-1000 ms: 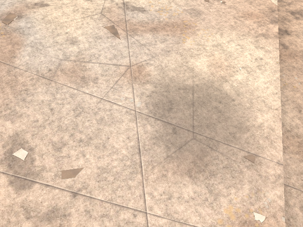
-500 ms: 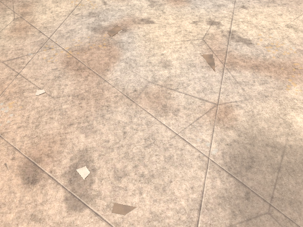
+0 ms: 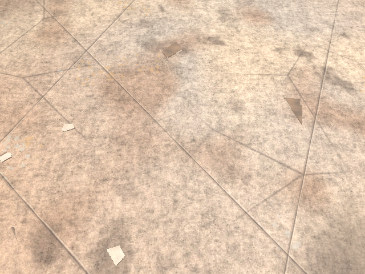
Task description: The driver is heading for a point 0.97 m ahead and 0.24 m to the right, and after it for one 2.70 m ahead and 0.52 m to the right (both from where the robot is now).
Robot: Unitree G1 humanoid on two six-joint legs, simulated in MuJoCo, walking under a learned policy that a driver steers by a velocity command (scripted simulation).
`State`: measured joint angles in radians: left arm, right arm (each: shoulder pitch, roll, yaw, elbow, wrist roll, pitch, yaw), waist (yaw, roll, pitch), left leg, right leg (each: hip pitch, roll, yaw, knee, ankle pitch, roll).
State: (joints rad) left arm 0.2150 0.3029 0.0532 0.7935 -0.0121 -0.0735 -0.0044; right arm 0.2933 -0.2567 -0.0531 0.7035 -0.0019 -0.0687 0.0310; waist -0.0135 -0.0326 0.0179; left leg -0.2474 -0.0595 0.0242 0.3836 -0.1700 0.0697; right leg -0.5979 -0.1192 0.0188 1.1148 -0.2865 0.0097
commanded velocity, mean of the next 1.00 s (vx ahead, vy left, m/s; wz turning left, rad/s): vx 0.50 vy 0.00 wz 0.00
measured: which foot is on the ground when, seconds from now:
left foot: down 0.00-0.34, up 0.36-0.84, down 0.86-1.00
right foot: up 0.00-0.30, down 0.32-0.88, up 0.90-1.00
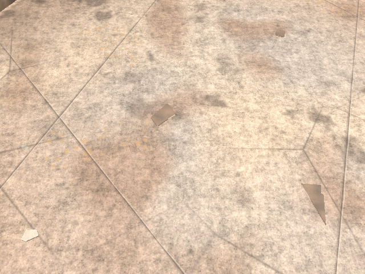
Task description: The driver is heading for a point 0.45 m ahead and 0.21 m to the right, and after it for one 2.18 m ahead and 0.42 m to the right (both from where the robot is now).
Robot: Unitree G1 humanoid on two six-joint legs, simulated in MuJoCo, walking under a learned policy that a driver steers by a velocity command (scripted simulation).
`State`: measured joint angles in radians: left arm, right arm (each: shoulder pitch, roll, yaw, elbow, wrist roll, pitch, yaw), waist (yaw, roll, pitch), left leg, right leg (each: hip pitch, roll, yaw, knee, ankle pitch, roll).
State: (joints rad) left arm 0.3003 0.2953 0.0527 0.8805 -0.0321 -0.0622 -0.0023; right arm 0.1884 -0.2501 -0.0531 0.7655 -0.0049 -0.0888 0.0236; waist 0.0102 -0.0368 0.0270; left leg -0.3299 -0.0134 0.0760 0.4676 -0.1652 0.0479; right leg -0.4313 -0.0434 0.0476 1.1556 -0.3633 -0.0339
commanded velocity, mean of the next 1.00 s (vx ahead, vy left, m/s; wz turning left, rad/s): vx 0.50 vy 0.00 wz -0.51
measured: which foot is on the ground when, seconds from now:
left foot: down 0.00-0.40, up 0.42-0.88, down 0.90-1.00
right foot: up 0.00-0.40, down 0.42-0.90, up 0.92-1.00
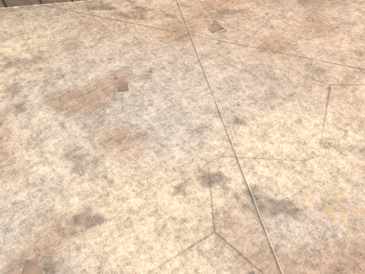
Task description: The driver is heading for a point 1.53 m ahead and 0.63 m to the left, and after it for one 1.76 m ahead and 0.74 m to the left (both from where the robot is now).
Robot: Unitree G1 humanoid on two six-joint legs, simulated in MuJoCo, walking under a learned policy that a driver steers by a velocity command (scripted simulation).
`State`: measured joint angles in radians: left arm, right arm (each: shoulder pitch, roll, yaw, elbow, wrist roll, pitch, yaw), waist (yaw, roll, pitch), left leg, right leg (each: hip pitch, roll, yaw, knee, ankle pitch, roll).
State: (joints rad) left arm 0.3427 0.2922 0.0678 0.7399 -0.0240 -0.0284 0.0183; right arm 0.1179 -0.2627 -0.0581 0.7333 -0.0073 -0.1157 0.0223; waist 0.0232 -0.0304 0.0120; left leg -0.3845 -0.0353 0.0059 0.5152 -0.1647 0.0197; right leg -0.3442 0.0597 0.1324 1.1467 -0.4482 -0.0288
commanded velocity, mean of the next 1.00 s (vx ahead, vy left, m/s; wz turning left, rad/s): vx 0.50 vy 0.00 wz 0.38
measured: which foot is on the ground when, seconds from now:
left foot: down 0.00-0.34, up 0.36-0.82, down 0.84-1.00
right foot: up 0.00-0.32, down 0.34-0.84, up 0.86-1.00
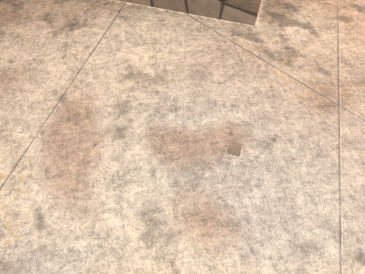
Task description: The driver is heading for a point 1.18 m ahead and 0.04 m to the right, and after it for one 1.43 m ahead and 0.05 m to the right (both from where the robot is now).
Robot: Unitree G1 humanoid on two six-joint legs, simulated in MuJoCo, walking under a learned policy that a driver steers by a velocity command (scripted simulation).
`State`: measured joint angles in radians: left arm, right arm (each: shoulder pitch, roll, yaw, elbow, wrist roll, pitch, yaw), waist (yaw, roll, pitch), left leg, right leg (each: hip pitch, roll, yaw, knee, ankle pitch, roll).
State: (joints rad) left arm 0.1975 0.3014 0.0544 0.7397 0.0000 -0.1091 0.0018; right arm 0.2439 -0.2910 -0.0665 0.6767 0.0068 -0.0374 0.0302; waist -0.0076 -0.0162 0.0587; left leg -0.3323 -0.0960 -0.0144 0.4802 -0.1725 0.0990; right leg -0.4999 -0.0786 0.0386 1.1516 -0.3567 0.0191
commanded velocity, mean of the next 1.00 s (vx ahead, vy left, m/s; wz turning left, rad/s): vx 0.45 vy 0.00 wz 0.15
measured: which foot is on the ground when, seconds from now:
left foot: down 0.00-0.36, up 0.38-0.82, down 0.84-1.00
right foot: up 0.00-0.32, down 0.34-0.86, up 0.88-1.00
